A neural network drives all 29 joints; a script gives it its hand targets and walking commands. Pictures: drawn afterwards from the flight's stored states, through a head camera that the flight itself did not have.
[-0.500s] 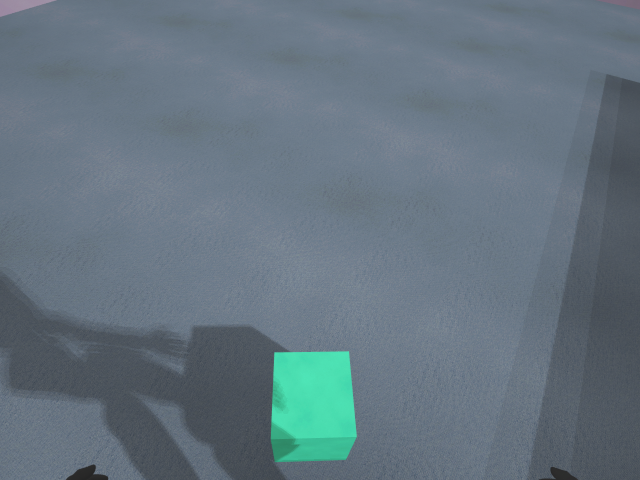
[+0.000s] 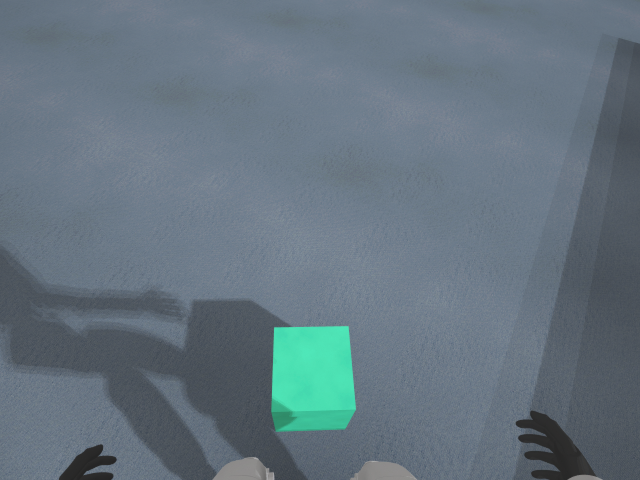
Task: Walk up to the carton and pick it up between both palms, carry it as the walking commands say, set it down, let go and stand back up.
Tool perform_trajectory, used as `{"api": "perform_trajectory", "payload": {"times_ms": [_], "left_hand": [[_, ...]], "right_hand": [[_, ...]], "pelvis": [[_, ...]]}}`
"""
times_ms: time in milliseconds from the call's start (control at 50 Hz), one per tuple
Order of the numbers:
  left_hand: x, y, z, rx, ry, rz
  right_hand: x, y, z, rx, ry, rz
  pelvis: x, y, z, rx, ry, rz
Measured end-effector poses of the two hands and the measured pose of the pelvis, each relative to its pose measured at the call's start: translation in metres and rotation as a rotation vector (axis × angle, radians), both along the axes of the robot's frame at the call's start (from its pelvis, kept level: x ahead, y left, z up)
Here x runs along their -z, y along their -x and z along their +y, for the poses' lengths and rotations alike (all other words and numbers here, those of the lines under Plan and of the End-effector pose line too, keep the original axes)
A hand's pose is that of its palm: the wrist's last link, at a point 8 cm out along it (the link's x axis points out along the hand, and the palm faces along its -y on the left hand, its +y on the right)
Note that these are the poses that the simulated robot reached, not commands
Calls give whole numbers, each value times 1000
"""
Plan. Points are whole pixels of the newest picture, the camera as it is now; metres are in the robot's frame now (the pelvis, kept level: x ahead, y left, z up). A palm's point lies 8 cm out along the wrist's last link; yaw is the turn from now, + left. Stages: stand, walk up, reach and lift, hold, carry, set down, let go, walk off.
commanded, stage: reach and lift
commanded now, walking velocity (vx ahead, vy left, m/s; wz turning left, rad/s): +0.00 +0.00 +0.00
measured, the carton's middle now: (311, 380) +0.40 -0.01 -0.63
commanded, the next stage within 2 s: none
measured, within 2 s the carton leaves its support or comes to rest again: neither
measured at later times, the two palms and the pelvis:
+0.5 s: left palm (149, 422) +0.21 +0.24 -0.14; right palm (499, 398) +0.24 -0.28 -0.14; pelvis +0.02 +0.00 -0.02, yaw +0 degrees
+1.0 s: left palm (186, 342) +0.34 +0.22 -0.18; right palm (443, 328) +0.36 -0.23 -0.17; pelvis -0.05 +0.01 -0.07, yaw +0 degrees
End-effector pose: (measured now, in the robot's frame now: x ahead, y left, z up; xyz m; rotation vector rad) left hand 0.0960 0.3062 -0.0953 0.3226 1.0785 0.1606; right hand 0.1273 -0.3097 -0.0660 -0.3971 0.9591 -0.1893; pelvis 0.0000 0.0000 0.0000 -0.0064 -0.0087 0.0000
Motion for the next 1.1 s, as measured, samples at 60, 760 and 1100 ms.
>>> {"api": "perform_trajectory", "payload": {"times_ms": [60, 760, 1100], "left_hand": [[4, -13, -4, 10, 13, 24], [47, -198, -84, 49, 115, -329], [96, -276, -91, 10, 148, -387]], "right_hand": [[0, -28, 12, -28, -25, -24], [83, -174, 53, -89, -132, -178], [117, -268, 101, -56, -203, -233]], "pelvis": [[0, 3, 1, 0, 2, -4], [50, 28, -9, 4, -20, 363], [76, 53, 12, 4, 18, 532]]}}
